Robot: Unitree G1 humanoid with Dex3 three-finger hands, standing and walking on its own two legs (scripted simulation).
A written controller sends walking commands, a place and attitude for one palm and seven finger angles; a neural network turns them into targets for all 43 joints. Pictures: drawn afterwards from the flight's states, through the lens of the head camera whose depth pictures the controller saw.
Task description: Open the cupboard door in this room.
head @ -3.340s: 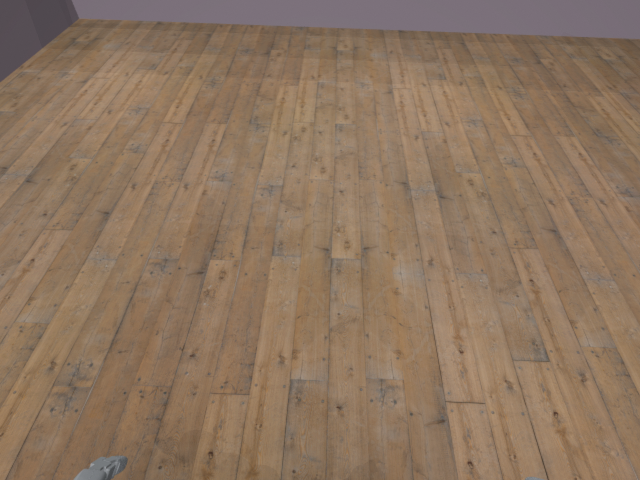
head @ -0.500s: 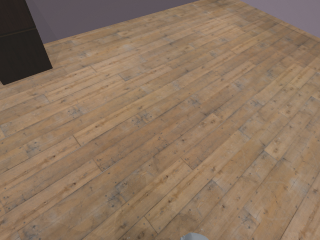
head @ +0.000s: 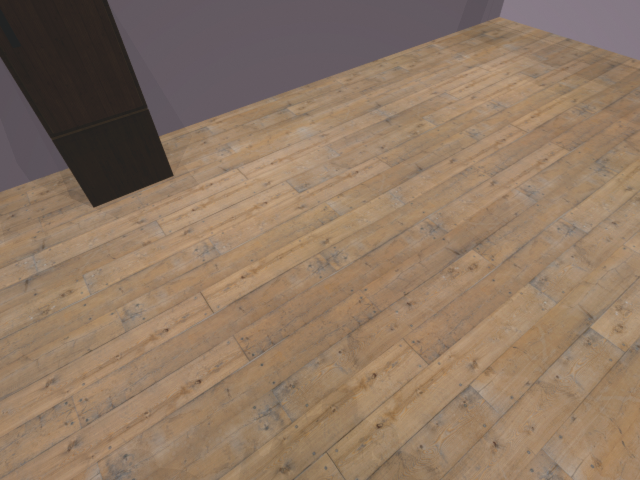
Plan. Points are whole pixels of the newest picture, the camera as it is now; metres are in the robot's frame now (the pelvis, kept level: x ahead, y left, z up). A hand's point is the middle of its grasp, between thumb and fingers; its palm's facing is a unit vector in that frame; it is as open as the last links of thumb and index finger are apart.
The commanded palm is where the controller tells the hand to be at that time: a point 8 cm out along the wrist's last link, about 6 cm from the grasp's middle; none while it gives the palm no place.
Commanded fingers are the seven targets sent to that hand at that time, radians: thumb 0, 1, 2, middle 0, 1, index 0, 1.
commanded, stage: stand and wait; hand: left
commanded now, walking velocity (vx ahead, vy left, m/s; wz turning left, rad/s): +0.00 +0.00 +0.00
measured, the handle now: (1, 18) +1.40 +1.09 +0.07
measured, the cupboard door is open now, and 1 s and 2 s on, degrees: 0 0 0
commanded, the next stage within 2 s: turn or walk to find it in 0.58 s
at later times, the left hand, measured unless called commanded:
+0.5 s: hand out of the picture -0.06 +0.19 -0.18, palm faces +0.06 -0.98 -0.16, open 7.4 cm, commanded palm none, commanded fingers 0.00 0.90 0.90 -0.20 -0.30 -0.20 -0.30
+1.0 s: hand out of the picture -0.03 +0.22 -0.19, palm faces +0.15 -0.97 -0.20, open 7.4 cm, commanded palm none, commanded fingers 0.00 0.90 0.90 -0.20 -0.30 -0.20 -0.30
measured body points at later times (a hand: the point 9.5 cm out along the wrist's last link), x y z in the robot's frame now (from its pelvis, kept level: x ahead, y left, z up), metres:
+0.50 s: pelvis -0.02 +0.02 +0.00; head -0.03 +0.03 +0.45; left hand -0.06 +0.24 -0.16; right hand -0.01 -0.20 -0.15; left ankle -0.02 +0.14 -0.74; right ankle -0.01 -0.11 -0.74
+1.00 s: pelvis -0.04 +0.03 -0.01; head -0.02 +0.04 +0.44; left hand -0.04 +0.27 -0.17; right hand -0.01 -0.20 -0.16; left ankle -0.02 +0.14 -0.74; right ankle -0.01 -0.11 -0.74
